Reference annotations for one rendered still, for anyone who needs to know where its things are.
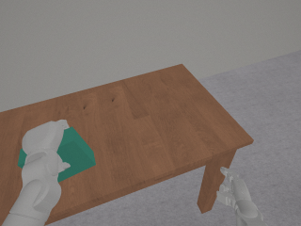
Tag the table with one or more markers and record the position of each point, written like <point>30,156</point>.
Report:
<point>142,130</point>

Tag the left robot forearm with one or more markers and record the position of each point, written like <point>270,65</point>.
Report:
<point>40,192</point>

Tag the right robot hand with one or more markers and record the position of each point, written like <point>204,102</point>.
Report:
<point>237,190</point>

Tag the right robot forearm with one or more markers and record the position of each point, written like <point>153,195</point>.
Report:
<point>248,214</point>

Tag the sponge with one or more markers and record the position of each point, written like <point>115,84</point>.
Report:
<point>72,150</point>

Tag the left robot hand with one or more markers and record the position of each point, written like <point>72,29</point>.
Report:
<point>46,136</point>

